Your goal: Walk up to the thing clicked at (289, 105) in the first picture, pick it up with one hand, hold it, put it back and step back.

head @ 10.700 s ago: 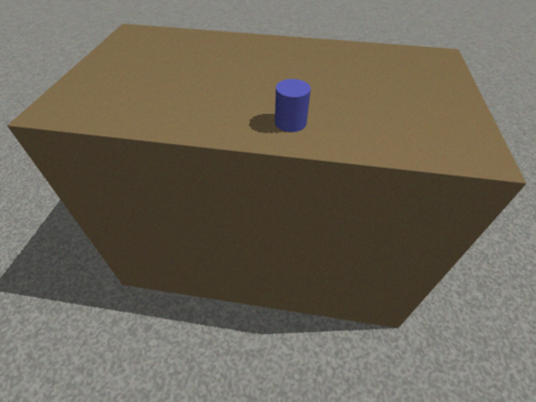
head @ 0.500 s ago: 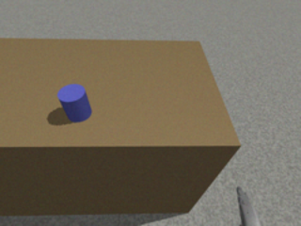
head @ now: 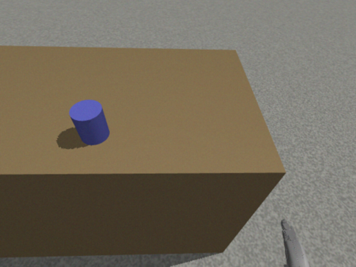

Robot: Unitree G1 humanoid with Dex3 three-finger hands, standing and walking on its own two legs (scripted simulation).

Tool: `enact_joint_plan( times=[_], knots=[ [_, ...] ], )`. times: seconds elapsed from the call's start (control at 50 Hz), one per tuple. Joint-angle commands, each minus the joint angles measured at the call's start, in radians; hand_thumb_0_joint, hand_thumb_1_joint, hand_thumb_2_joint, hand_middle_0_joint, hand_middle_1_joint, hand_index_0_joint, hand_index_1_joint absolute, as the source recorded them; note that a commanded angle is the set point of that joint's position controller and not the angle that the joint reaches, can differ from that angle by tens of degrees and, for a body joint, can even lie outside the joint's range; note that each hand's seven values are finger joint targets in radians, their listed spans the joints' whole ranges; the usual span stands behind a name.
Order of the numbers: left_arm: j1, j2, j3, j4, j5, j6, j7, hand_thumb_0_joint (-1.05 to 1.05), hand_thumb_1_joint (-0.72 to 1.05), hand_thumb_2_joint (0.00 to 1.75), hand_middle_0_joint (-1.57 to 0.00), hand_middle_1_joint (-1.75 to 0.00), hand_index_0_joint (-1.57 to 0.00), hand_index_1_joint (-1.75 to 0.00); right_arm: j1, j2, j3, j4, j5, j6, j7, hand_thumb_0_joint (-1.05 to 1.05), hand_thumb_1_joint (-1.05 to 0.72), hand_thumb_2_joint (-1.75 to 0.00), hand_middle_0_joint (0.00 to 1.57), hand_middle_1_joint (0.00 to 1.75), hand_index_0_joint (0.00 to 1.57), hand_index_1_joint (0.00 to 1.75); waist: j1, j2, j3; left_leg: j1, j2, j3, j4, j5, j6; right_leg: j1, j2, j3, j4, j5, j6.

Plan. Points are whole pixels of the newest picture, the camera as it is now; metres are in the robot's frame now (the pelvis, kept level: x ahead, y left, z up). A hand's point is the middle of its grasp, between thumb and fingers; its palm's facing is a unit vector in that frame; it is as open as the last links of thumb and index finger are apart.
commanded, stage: go down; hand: left
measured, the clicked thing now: (90, 122) +0.46 +0.21 +0.07
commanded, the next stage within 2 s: approach in 0.48 s
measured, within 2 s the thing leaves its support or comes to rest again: neither
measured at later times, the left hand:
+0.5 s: hand out of the picture +0.35 +0.40 +0.21, palm faces +0.27 -0.96 -0.02, open 17.7 cm
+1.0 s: hand (20, 134) +0.39 +0.33 +0.12, palm faces +0.17 -0.99 +0.02, open 17.8 cm
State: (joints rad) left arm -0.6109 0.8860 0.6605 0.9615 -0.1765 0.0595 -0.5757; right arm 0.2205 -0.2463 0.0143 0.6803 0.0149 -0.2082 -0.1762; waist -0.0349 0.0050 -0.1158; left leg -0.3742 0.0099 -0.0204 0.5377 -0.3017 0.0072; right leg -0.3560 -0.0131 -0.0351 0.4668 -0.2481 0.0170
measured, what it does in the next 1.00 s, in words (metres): stands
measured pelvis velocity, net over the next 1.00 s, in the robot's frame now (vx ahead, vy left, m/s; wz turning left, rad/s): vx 0.00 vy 0.00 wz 0.00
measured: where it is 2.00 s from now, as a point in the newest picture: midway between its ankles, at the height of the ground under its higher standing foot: outside the picture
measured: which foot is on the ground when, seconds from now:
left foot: down 0.00-1.00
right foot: down 0.00-1.00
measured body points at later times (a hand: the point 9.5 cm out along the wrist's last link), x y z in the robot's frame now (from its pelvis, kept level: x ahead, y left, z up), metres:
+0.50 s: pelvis +0.00 +0.00 +0.00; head +0.02 +0.00 +0.45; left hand +0.33 +0.45 +0.21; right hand +0.15 -0.26 -0.08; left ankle -0.03 +0.11 -0.74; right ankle -0.02 -0.13 -0.74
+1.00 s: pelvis +0.00 +0.00 -0.01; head +0.04 +0.01 +0.44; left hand +0.37 +0.38 +0.12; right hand +0.15 -0.26 -0.08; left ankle -0.03 +0.11 -0.74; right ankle -0.02 -0.13 -0.74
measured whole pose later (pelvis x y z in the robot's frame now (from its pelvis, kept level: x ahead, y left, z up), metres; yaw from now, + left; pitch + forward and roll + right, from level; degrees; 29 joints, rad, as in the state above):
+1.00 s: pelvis +0.00 +0.00 -0.01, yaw +0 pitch +10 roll -1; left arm -0.61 0.68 0.51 0.98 -0.22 -0.08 -0.47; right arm 0.22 -0.24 0.02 0.64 0.00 -0.22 -0.14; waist -0.05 -0.01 -0.10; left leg -0.47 0.01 -0.03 0.62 -0.33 0.00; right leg -0.45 -0.01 -0.04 0.56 -0.29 0.02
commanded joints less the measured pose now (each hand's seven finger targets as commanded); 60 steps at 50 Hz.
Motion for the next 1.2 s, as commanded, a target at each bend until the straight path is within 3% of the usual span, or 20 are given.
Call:
enact_joint_plan(
  times=[0.0,0.04,0.1,0.26,0.34,0.36,0.44,0.54,0.6,0.64,0.68,0.7,0.76,0.84,0.88,0.9,0.94,1.0,1.08,1.18],
  knots=[
    [-0.363,0.397,0.041,-0.247,-0.032,-0.054,0.003,0.00,-0.60,0.05,-0.05,-0.03,-0.05,-0.04,-0.067,-0.173,-0.063,-0.163,-0.002,-0.058,-0.023,0.00,0.52,-0.06,0.05,0.05,0.05,0.05,0.009,0.173,-0.283,0.224,-0.008,-0.018,-0.040,0.419,0.000,0.049,0.022,-0.023,-0.022,0.263,-0.043],
    [-0.385,0.412,0.051,-0.261,-0.038,-0.046,0.003,0.00,-0.59,0.05,-0.04,-0.03,-0.05,-0.04,-0.053,-0.128,-0.027,-0.129,0.002,-0.055,-0.018,0.00,0.53,-0.06,0.05,0.05,0.05,0.05,0.019,0.189,-0.260,0.197,-0.015,-0.011,-0.042,0.392,0.003,0.059,0.017,-0.019,-0.027,0.258,-0.041],
    [-0.370,0.370,0.012,-0.244,-0.033,-0.037,0.002,0.00,-0.57,0.04,-0.04,-0.03,-0.05,-0.04,-0.072,-0.162,-0.056,-0.129,0.001,-0.061,-0.024,0.00,0.52,-0.06,0.05,0.05,0.05,0.05,0.006,0.180,-0.218,0.186,-0.014,-0.012,-0.055,0.344,0.001,0.030,0.021,-0.020,-0.031,0.218,-0.041],
    [-0.378,0.428,0.065,-0.268,-0.038,-0.039,0.009,0.00,-0.56,0.05,-0.04,-0.03,-0.04,-0.04,-0.072,-0.165,-0.045,-0.167,0.002,-0.064,-0.021,0.00,0.53,-0.06,0.05,0.05,0.05,0.05,0.023,0.170,-0.274,0.201,-0.014,-0.014,-0.042,0.391,0.000,0.068,0.020,-0.021,-0.026,0.249,-0.041],
    [-0.366,0.402,0.036,-0.246,-0.026,-0.032,0.006,0.00,-0.58,0.06,-0.04,-0.04,-0.04,-0.04,-0.062,-0.166,-0.054,-0.151,0.000,-0.061,-0.023,0.00,0.52,-0.06,0.05,0.05,0.05,0.05,0.015,0.157,-0.250,0.192,-0.016,-0.010,-0.039,0.399,0.003,0.055,0.018,-0.015,-0.026,0.260,-0.039],
    [-0.344,0.425,0.060,-0.213,-0.025,-0.031,0.008,0.00,-0.56,0.06,-0.04,-0.04,-0.04,-0.04,-0.043,-0.171,-0.054,-0.143,0.000,-0.059,-0.023,0.00,0.52,-0.06,0.05,0.05,0.05,0.05,0.017,0.148,-0.244,0.186,-0.013,-0.012,-0.038,0.409,0.001,0.060,0.019,-0.019,-0.022,0.262,-0.040],
    [-0.348,0.392,0.037,-0.217,-0.033,-0.038,-0.005,0.00,-0.58,0.04,-0.04,-0.04,-0.05,-0.04,-0.056,-0.155,-0.049,-0.156,0.002,-0.058,-0.024,0.00,0.52,-0.06,0.05,0.05,0.05,0.05,0.014,0.148,-0.240,0.181,-0.017,-0.012,-0.043,0.386,0.006,0.054,0.018,-0.017,-0.023,0.253,-0.038],
    [-0.354,0.418,0.045,-0.218,-0.033,-0.041,-0.009,0.00,-0.60,0.05,-0.05,-0.04,-0.05,-0.05,-0.048,-0.165,-0.055,-0.140,0.001,-0.057,-0.029,0.00,0.52,-0.06,0.05,0.05,0.05,0.05,0.013,0.156,-0.236,0.176,-0.024,-0.006,-0.035,0.383,0.011,0.054,0.012,-0.013,-0.022,0.266,-0.033],
    [-0.401,0.420,0.042,-0.253,-0.027,-0.049,-0.004,0.00,-0.56,0.04,-0.05,-0.03,-0.03,-0.04,-0.053,-0.130,-0.022,-0.167,0.000,-0.060,-0.027,0.00,0.54,-0.05,0.05,0.05,0.05,0.05,0.013,0.160,-0.271,0.194,-0.022,-0.008,-0.028,0.378,0.011,0.053,0.013,-0.014,-0.023,0.259,-0.033],
    [-0.305,0.370,0.030,-0.178,-0.030,-0.042,-0.003,0.00,-0.57,0.04,-0.05,-0.03,-0.04,-0.05,-0.031,-0.139,-0.027,-0.175,0.001,-0.058,-0.026,0.00,0.54,-0.05,0.05,0.05,0.05,0.05,0.007,0.121,-0.248,0.180,-0.023,-0.007,-0.034,0.371,0.012,0.054,0.014,-0.014,-0.024,0.257,-0.033],
    [-0.280,0.280,-0.028,-0.145,-0.044,-0.047,-0.013,0.00,-0.58,0.04,-0.05,-0.03,-0.04,-0.05,-0.013,-0.101,0.003,-0.122,0.004,-0.051,-0.019,0.00,0.54,-0.05,0.05,0.05,0.05,0.05,-0.002,0.143,-0.197,0.174,-0.018,-0.007,-0.032,0.376,0.009,0.010,0.018,-0.018,-0.019,0.246,-0.035],
    [-0.319,0.280,-0.031,-0.203,-0.053,-0.063,-0.010,0.00,-0.58,0.04,-0.05,-0.04,-0.04,-0.05,-0.033,-0.141,-0.030,-0.144,-0.001,-0.058,-0.021,0.00,0.55,-0.05,0.05,0.05,0.05,0.05,-0.006,0.148,-0.211,0.188,-0.014,-0.011,-0.027,0.389,0.006,-0.003,0.019,-0.019,-0.010,0.247,-0.037],
    [-0.337,0.261,-0.043,-0.203,-0.057,-0.086,0.005,0.00,-0.61,0.04,-0.05,-0.04,-0.04,-0.05,-0.045,-0.146,-0.025,-0.153,-0.004,-0.064,-0.017,0.00,0.54,-0.05,0.05,0.05,0.05,0.05,-0.012,0.136,-0.231,0.192,-0.013,-0.014,-0.017,0.383,0.008,-0.007,0.019,-0.020,-0.004,0.247,-0.033],
    [-0.381,0.158,-0.106,-0.210,-0.060,-0.139,0.049,0.00,-0.61,0.04,-0.05,-0.04,-0.04,-0.06,-0.023,-0.159,-0.059,-0.123,-0.007,-0.065,-0.005,0.00,0.54,-0.05,0.05,0.05,0.05,0.05,-0.041,0.136,-0.217,0.188,-0.011,-0.014,0.005,0.342,0.007,-0.079,0.018,-0.018,0.016,0.217,-0.032],
    [-0.377,0.129,-0.105,-0.189,-0.064,-0.171,0.077,0.00,-0.61,0.05,-0.04,-0.04,-0.04,-0.06,-0.035,-0.177,-0.070,-0.160,-0.010,-0.068,0.003,0.00,0.55,-0.05,0.05,0.05,0.05,0.05,-0.056,0.100,-0.248,0.190,-0.008,-0.017,0.026,0.347,0.010,-0.088,0.018,-0.020,0.030,0.226,-0.026],
    [-0.395,0.099,-0.123,-0.206,-0.065,-0.190,0.093,0.00,-0.61,0.04,-0.05,-0.04,-0.04,-0.05,-0.027,-0.140,-0.050,-0.138,-0.009,-0.065,0.012,0.00,0.55,-0.05,0.05,0.05,0.05,0.05,-0.044,0.106,-0.237,0.164,-0.010,-0.013,0.038,0.333,0.011,-0.095,0.015,-0.017,0.044,0.221,-0.028],
    [-0.352,0.078,-0.112,-0.188,-0.071,-0.221,0.127,0.00,-0.61,0.04,-0.05,-0.04,-0.04,-0.05,-0.036,-0.184,-0.087,-0.205,-0.006,-0.061,0.022,0.00,0.54,-0.05,0.05,0.05,0.05,0.05,-0.047,0.100,-0.307,0.189,-0.003,-0.016,0.063,0.396,0.006,-0.083,0.017,-0.019,0.067,0.254,-0.028],
    [-0.413,0.040,-0.135,-0.290,-0.064,-0.269,0.181,0.00,-0.61,0.06,-0.05,-0.04,-0.05,-0.05,-0.027,-0.154,-0.071,-0.225,-0.011,-0.046,0.051,0.00,0.54,-0.05,0.05,0.05,0.05,0.05,-0.034,0.165,-0.372,0.230,0.013,-0.024,0.105,0.500,-0.007,-0.111,0.021,-0.021,0.098,0.271,-0.031],
    [-0.414,0.064,-0.081,-0.336,-0.047,-0.323,0.282,0.00,-0.60,0.03,-0.05,-0.03,-0.06,-0.03,-0.005,-0.165,-0.110,-0.205,-0.016,-0.009,0.078,0.00,0.54,-0.05,0.05,0.05,0.05,0.05,-0.011,0.177,-0.389,0.132,0.015,-0.019,0.138,0.476,-0.011,-0.078,0.018,-0.011,0.144,0.288,-0.036],
    [-0.409,-0.029,-0.118,-0.381,-0.016,-0.345,0.399,0.00,-0.60,0.02,-0.06,-0.04,-0.07,-0.04,-0.034,-0.136,-0.113,-0.279,-0.021,0.022,0.116,0.00,0.52,-0.05,0.05,0.05,0.05,0.05,0.008,0.188,-0.446,0.083,0.026,-0.018,0.171,0.477,-0.022,-0.048,0.022,-0.009,0.191,0.283,-0.042]
  ],
)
